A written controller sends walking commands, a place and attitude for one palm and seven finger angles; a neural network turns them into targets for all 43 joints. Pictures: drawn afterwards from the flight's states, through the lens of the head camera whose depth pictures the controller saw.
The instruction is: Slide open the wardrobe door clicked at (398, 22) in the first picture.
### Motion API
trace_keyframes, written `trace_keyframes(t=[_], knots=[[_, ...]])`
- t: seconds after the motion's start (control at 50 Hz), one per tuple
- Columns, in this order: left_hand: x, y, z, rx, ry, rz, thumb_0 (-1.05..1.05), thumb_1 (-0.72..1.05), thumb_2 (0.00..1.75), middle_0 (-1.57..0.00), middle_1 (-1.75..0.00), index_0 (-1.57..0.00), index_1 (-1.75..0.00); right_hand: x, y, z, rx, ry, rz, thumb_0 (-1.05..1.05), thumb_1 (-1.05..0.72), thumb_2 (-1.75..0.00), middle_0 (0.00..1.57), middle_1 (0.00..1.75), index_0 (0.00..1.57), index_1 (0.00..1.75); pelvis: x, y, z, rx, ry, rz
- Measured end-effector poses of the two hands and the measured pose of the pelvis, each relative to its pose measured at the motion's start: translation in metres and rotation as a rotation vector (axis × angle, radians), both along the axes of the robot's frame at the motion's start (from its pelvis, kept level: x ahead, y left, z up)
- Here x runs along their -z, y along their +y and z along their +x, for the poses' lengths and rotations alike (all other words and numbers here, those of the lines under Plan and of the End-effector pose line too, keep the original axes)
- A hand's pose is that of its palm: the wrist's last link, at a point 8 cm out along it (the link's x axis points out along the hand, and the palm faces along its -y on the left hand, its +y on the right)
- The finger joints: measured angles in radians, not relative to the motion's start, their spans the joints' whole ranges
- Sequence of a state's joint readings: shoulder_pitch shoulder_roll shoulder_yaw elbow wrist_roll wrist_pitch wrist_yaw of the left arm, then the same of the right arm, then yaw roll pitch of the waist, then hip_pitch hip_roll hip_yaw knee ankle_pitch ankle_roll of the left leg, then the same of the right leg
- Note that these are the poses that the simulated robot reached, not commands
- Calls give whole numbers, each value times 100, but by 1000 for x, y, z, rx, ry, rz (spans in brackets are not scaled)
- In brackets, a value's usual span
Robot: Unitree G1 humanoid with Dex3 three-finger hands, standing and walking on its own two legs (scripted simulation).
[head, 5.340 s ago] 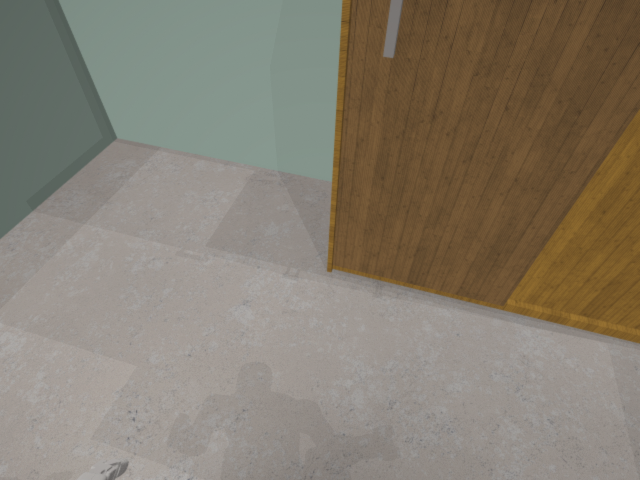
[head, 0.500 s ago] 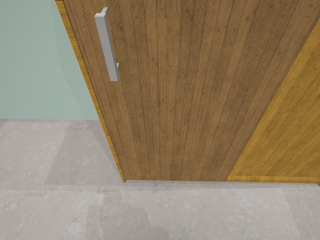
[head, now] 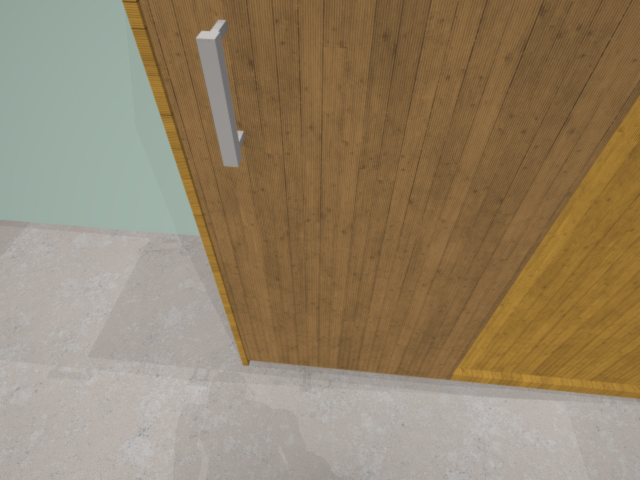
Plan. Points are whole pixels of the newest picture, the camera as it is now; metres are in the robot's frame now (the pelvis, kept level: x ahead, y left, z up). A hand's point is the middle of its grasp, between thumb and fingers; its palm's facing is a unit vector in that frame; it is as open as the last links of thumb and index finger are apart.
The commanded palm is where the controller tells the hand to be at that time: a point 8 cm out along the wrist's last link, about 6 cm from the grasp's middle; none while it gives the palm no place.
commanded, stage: look again from close up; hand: left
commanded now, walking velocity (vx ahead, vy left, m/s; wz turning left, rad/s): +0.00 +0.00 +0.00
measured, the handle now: (226, 98) +0.54 +0.17 +0.21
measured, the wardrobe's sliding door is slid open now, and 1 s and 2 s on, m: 0.00 0.00 0.00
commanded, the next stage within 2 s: shuffle to correct the standing spot in 0.90 s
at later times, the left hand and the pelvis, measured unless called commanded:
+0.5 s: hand out of the picture +0.01 +0.22 -0.18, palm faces -0.01 -0.98 -0.21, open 7.4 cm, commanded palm none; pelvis -0.01 +0.04 -0.01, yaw -2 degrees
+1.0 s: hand out of the picture -0.02 +0.20 -0.18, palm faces -0.01 -0.99 -0.16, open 7.4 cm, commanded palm none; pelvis +0.00 +0.04 +0.00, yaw -2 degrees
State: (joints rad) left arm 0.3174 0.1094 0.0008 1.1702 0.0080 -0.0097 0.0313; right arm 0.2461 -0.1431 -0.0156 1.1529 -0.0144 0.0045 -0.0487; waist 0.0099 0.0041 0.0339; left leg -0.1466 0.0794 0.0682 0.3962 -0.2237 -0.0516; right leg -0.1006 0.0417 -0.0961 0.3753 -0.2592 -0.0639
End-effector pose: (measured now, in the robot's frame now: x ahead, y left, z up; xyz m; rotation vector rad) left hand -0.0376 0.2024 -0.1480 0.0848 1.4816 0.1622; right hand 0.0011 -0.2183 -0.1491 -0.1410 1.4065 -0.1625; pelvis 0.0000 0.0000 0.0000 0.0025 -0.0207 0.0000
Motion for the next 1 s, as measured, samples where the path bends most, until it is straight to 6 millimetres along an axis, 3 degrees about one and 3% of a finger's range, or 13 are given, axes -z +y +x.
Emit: trace_keyframes(t=[0.14, 0.24, 0.44, 0.64, 0.84, 1.0], knots=[[-2, 2, -5, 19, -13, 18, 0, 91, 90, -20, -30, -20, -30, 2, 2, -3, 4, -4, 8, 2, -93, -90, 20, 30, 20, 30, 1, 4, -3, 13, 12, -11], [3, 20, 1, 54, -47, 26, 0, 91, 90, -20, -30, -20, -30, 7, 12, -2, 22, -73, 4, 2, -93, -90, 20, 30, 20, 30, 8, 19, -8, 13, 8, -33], [0, 57, 37, 87, -156, 55, 0, 91, 90, -20, -30, -20, -30, 6, 45, -30, 13, -48, 33, 2, -93, -90, 20, 30, 20, 30, 7, 38, -13, 26, 0, -2], [0, 65, 34, 96, -119, 46, 0, 91, 90, -19, -30, -20, -30, 3, 60, -48, 23, 14, 51, 1, -91, -90, 20, 30, 20, 30, 5, 45, -14, 29, 12, 3], [4, 56, 19, 78, -52, 16, 0, 91, 90, -20, -30, -20, -30, 1, 52, -32, 14, 10, 24, 1, -91, -90, 20, 30, 20, 30, 5, 46, -8, 32, 15, 3], [5, 50, 20, 77, -41, 7, 0, 91, 90, -20, -30, -20, -30, -1, 42, -11, 8, -20, 0, 1, -92, -90, 20, 30, 20, 30, 4, 43, -2, 35, 14, 3]])
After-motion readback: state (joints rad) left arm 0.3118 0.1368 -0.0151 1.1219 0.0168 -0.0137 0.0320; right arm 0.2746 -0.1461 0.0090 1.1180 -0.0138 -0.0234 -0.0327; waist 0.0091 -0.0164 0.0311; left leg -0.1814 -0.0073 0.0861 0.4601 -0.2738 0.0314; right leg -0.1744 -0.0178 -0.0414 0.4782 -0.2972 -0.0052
